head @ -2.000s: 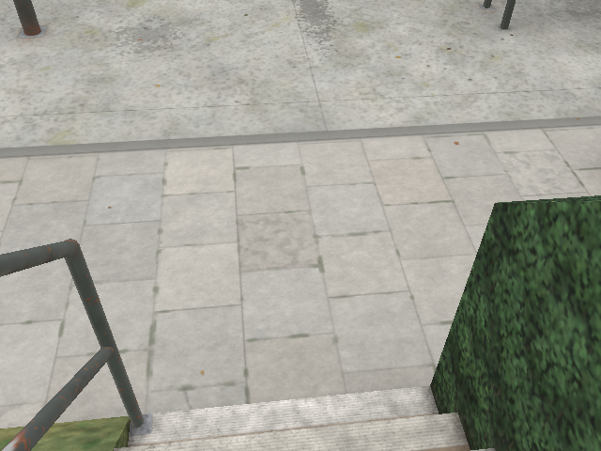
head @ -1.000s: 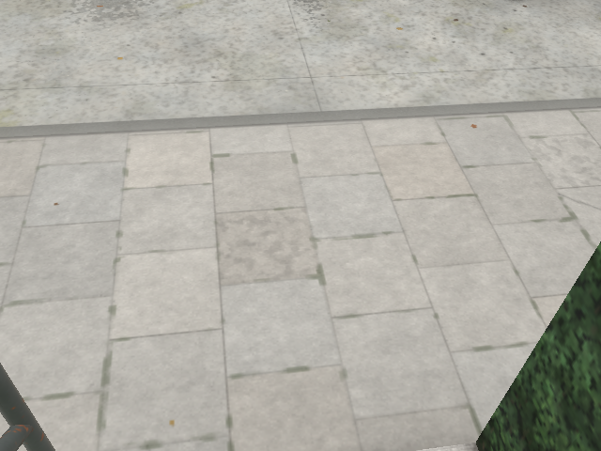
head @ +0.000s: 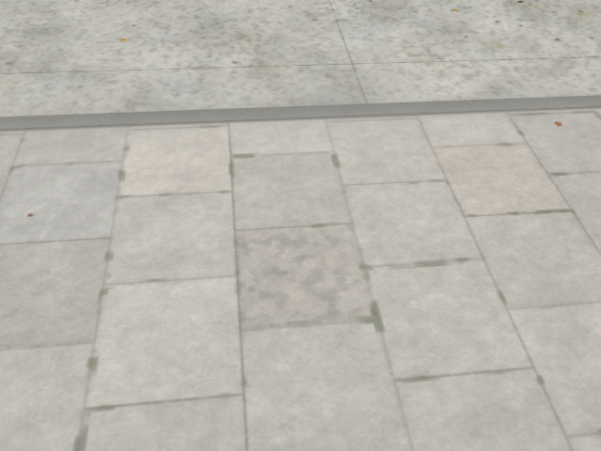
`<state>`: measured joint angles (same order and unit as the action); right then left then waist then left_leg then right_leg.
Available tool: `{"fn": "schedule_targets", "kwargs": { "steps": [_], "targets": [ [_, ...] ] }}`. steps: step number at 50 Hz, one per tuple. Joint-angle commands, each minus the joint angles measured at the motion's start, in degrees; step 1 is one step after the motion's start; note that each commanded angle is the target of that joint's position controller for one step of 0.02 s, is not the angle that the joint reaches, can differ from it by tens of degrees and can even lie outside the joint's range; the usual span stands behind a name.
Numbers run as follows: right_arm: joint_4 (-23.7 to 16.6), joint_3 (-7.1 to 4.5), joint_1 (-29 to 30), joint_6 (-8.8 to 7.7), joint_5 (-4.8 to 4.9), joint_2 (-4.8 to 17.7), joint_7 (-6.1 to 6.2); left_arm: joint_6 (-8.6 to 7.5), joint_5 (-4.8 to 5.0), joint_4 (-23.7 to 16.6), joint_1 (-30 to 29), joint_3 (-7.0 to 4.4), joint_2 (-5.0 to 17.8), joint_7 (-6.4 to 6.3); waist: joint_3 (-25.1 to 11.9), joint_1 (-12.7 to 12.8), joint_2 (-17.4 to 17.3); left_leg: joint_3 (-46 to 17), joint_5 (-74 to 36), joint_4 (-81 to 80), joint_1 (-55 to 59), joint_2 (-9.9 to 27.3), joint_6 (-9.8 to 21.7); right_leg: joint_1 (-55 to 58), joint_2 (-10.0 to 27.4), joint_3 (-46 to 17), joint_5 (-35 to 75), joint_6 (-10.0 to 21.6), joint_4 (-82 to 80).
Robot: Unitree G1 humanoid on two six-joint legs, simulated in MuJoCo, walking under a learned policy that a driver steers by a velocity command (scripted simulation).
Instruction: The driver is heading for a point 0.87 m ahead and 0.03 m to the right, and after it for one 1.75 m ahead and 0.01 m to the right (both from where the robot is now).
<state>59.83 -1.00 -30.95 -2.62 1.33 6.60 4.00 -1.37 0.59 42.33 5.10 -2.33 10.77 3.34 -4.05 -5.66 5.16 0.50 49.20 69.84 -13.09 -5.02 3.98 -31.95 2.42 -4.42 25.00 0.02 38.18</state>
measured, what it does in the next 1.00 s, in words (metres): goes down: right foot 0.21 m lower, then left foot 0.21 m lower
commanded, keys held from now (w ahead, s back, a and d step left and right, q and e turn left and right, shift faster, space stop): w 0.96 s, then no key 0.04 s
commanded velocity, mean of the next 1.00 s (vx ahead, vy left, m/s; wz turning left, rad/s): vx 0.50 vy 0.00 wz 0.00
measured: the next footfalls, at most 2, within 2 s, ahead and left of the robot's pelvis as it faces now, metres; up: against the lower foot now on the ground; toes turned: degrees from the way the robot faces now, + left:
right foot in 0.04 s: +0.08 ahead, -0.12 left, -0.21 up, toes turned -2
left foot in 0.46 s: +0.46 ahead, +0.11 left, -0.42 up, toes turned -2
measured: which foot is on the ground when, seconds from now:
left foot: down 0.00-0.04, up 0.06-0.44, down 0.46-0.92, up 0.94-1.00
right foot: up 0.00-0.02, down 0.04-0.46, up 0.48-0.88, down 0.90-1.00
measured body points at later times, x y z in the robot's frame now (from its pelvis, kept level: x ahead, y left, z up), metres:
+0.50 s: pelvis +0.34 +0.02 -0.27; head +0.37 +0.03 +0.18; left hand +0.27 +0.25 -0.42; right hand +0.55 -0.19 -0.36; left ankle +0.43 +0.11 -1.02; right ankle +0.10 -0.12 -0.73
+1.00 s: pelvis +0.65 +0.00 -0.30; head +0.68 -0.01 +0.15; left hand +0.87 +0.21 -0.39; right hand +0.63 -0.25 -0.45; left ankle +0.50 +0.13 -0.94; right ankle +0.72 -0.08 -1.03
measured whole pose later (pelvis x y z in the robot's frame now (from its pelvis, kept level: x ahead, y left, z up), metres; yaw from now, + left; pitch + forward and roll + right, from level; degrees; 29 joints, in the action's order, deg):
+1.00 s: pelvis +0.65 +0.00 -0.30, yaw -1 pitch +3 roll +0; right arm 55.8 -2.0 -21.8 -5.2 1.1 11.7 0.4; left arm -5.2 0.4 43.6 1.3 -2.2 10.6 1.7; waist -0.3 -2.3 -0.8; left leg -3.4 24.9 65.6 -19.2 -1.9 2.4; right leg -24.9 -3.7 1.3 -9.3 4.1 30.7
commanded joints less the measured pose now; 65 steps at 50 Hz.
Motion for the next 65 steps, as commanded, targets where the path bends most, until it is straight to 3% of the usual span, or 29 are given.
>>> {"fn": "schedule_targets", "kwargs": {
  "steps": [1,2,3,4,7,8,10,13,15,19,22,23,24,25,26,27,28,29,31,34,39,42,45,46,47,48,50,56,65],
  "targets": [
    [-1.7,-2.65,9.2,0.15,-0.32,7.4,-1.68,-1.88,-0.16,7.1,25.5,-3.52,8.9,0.56,0.5,15.3,-7.6,-11.5,-56.9,13.9,-11.5,8.1,5.4,24.9,0.5,6.5,-1.2,3.3,-6.3],
    [-2.2,-3.89,16.0,-1.53,0.05,9.8,-2.67,-1.8,-0.34,15.2,47.6,-4.65,9.7,0.17,-1.5,27.6,0.1,-6.9,-54.1,42.6,-26.3,3.3,2.2,46.8,0.6,10.3,3.0,6.2,-11.3],
    [-4.6,-3.17,13.3,-2.63,-0.36,4.2,-2.73,-1.78,0.71,16.1,46.4,-2.35,3.6,-0.26,6.4,23.6,15.2,-5.1,-1.2,66.4,-46.7,-8.1,0.4,50.6,8.5,2.3,12.3,11.4,-14.6],
    [-6.9,-2.47,5.2,-3.35,1.02,1.9,-2.72,-1.84,0.08,15.3,39.5,-0.17,2.2,-0.76,3.9,12.5,21.6,-12.8,-1.0,61.7,-61.8,-4.8,1.1,57.1,12.3,-7.8,34.4,13.1,4.6],
    [-9.0,-2.64,11.9,-1.6,0.43,2.8,-2.05,-2.76,0.1,14.8,26.2,1.77,-3.1,1.11,0.9,5.4,-12.3,-8.3,-26.9,38.8,-57.9,6.0,4.6,33.2,11.4,-11.3,-8.0,10.6,-3.2],
    [-12.0,-1.41,10.5,-1.73,0.64,1.1,-2.64,-3.24,-1.92,13.3,19.8,-0.01,3.9,0.07,1.8,-0.3,-1.0,-12.2,-32.8,29.2,-54.4,10.2,2.7,20.7,18.8,-24.9,-7.8,15.0,-5.2],
    [-13.6,-2.51,16.7,-0.73,-0.6,7.3,-1.94,-4.21,-2.91,10.9,11.1,-0.34,7.6,-4.79,9.6,-1.6,-8.7,-9.8,-51.4,6.0,-34.7,12.3,-6.3,-4.0,14.3,-19.8,-10.7,16.4,-8.6],
    [-15.1,-2.08,25.9,-2.55,-2.09,8.2,-4.4,-6.42,1.5,12.4,17.7,0.36,5.4,-9.2,10.4,2.0,-9.0,-7.9,-88.7,-23.5,-20.9,10.0,-5.5,-7.1,3.6,-8.0,-40.7,11.4,-3.6],
    [-17.7,-1.14,31.9,-1.43,-1.36,5.0,-5.21,-5.47,2.44,14.7,23.7,0.33,4.6,-8.79,10.2,7.0,-5.0,-5.0,-85.0,-33.4,-13.5,7.5,-5.5,-3.7,2.4,-6.3,-42.9,10.7,-3.0],
    [-22.1,-1.14,37.6,-0.28,0.1,7.0,-7.55,-3.08,1.69,14.4,28.6,-0.65,2.1,-8.08,11.0,13.6,-2.4,-6.5,-82.2,-50.4,-23.2,10.9,-3.5,20.0,2.5,-7.1,-40.2,8.8,13.2],
    [-14.6,-3.44,17.8,-1.38,0.46,10.1,-7.5,-2.19,0.44,14.7,25.4,-1.08,3.1,-5.96,5.7,5.2,-4.4,-2.7,-78.2,-61.1,-4.2,11.1,0.1,22.4,0.8,-7.6,-26.7,8.6,34.7],
    [-9.3,-4.5,3.2,-0.95,-1.83,12.5,-7.12,-2.7,0.2,16.4,25.5,-1.21,2.2,-4.72,2.4,0.0,-10.8,-1.5,-87.5,-56.8,16.9,12.5,3.0,6.8,-3.6,-4.4,-34.8,6.2,55.5],
    [-5.2,-4.33,-8.9,-1.72,-3.27,13.9,-7.42,-4.23,-0.3,16.7,26.6,-0.68,-2.8,-3.35,-4.1,-3.1,-21.5,-5.6,-112.0,-35.6,42.2,18.7,7.3,-18.6,-12.7,-3.1,-80.4,3.4,81.3],
    [-5.2,-4.58,-5.2,-2.19,-1.98,15.9,-6.91,-5.67,2.12,13.4,30.1,-0.43,2.7,-3.22,-12.6,-0.3,-25.3,-12.6,-113.7,-25.6,52.1,24.3,10.4,-31.8,-8.5,-7.7,-75.2,2.7,85.3],
    [-6.0,-4.51,-3.3,-1.35,-1.07,15.3,-6.57,-6.31,2.12,10.7,26.1,-0.25,4.1,-3.29,-17.4,-1.6,-21.4,-16.5,-99.3,-28.1,51.4,25.8,13.0,-36.6,-5.2,-7.3,-71.5,2.0,83.5],
    [-6.8,-3.39,-1.1,-0.77,-1.09,10.7,-6.66,-5.88,1.28,8.6,19.9,0.17,3.6,-3.81,-15.7,-1.8,-9.6,-18.2,-76.4,-34.8,43.9,24.6,13.3,-37.3,-2.0,-4.7,-64.9,2.7,74.4],
    [-5.7,-4.96,3.6,-0.15,-0.54,17.7,-5.74,-5.1,2.24,6.1,18.0,0.81,1.1,-4.62,-13.4,3.6,-9.2,-32.5,-47.6,-43.8,32.8,30.2,18.6,-36.9,0.4,0.9,-60.5,1.0,75.0],
    [-8.2,-3.28,10.0,-1.46,-2.23,12.5,-5.43,-4.11,2.14,5.2,13.6,-0.17,3.5,-5.35,-9.2,6.1,-2.6,-35.9,-41.7,-48.3,19.3,30.8,15.3,-32.9,3.5,-2.8,-46.2,3.1,61.7],
    [-9.7,-1.17,19.2,-2.14,-2.82,8.7,-4.31,-2.02,0.81,4.4,9.9,-0.26,1.1,-5.56,3.7,10.3,-4.4,-21.6,-55.5,-51.6,-8.4,21.5,11.8,-17.2,5.3,-2.6,-36.7,-0.4,37.7],
    [-8.4,-2.01,15.1,-2.59,-0.95,11.7,-1.97,-3.74,-1.09,0.3,1.6,-0.42,1.3,-5.09,2.7,7.5,-12.4,-10.1,-67.8,-52.7,-11.6,13.5,8.7,-3.4,2.7,1.1,-22.6,-2.2,12.2],
    [-4.3,-2.52,3.3,-1.81,1.05,11.1,-2.07,-2.86,0.08,-3.2,-10.1,0.3,0.5,-2.47,4.3,1.9,-7.7,-12.9,-64.4,-51.9,7.3,17.2,6.7,-7.4,-0.5,3.3,-21.0,0.4,-2.4],
    [-3.1,-2.61,0.3,-1.02,0.22,11.7,-2.58,-3.96,-0.13,-4.8,-14.1,0.16,1.7,-1.02,5.5,1.2,-9.2,-12.3,-67.1,-48.5,14.1,17.1,6.3,-6.4,-2.6,5.4,-27.2,3.6,-6.9],
    [-6.2,-2.66,7.8,-1.49,-1.0,13.2,-3.18,-4.58,-0.72,0.1,6.1,-2.48,7.6,-1.49,-5.0,12.7,-8.7,-7.6,-81.2,-29.7,0.9,12.1,3.0,28.2,-2.0,2.4,-19.3,9.4,-6.5],
    [-7.1,-1.44,4.6,-3.01,-2.37,9.3,-3.46,-3.99,-1.44,2.5,17.9,-4.16,14.1,-1.91,-16.6,14.6,0.6,-3.8,-56.4,-8.2,-16.6,5.1,-0.2,52.4,11.6,-15.4,-16.6,16.9,-5.0],
    [-6.3,-0.75,-0.3,-4.2,-0.81,7.8,-4.48,-3.62,-0.6,4.0,20.6,-4.18,14.3,-1.93,-24.4,12.8,10.7,-8.0,-18.4,5.2,-25.8,0.9,-1.5,59.5,21.2,-38.1,-26.5,23.1,-15.4],
    [-6.8,-2.27,3.7,-4.76,0.48,12.6,-4.39,-3.38,0.14,2.8,15.3,-3.24,10.3,-2.11,-14.3,12.5,4.3,-9.4,-19.6,7.1,-32.6,4.3,-1.3,53.2,18.6,-34.6,-35.9,20.3,-18.7],
    [-9.7,-2.59,13.2,-3.75,-0.42,11.5,-2.72,-3.91,-0.02,1.2,3.9,-1.88,6.6,-1.73,0.9,8.2,-4.5,-5.5,-27.2,1.8,-30.9,8.3,-2.4,32.8,13.9,-18.9,-14.2,16.3,-20.9],
    [-10.9,-2.81,14.0,-1.95,-1.4,7.7,-1.94,-4.1,-1.17,4.3,4.0,-1.33,6.1,-3.01,-1.1,3.0,-0.5,-3.3,-37.0,-18.9,-16.1,8.3,-5.4,19.9,7.6,-1.5,13.9,13.3,-22.3],
    [-12.7,-2.63,24.5,-0.99,-1.86,9.9,-3.68,-2.79,0.39,9.1,8.2,-1.45,8.8,-3.99,0.0,4.8,-0.4,-2.1,-49.0,-41.7,-6.2,5.7,-2.9,22.3,7.5,-2.5,-2.2,10.1,-16.2]
  ]
}}
Velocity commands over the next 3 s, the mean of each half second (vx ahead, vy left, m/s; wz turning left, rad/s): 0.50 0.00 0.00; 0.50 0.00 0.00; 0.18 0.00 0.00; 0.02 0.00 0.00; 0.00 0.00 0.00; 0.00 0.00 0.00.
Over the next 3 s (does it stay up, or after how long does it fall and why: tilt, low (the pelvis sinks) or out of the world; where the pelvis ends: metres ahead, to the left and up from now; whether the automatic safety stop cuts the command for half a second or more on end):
stays up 0.82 0.02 -0.30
